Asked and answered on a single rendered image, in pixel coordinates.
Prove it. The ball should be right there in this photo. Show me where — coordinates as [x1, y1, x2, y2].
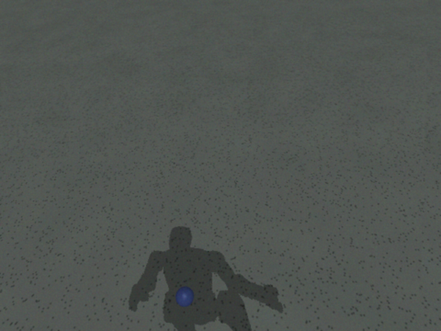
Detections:
[176, 286, 194, 307]

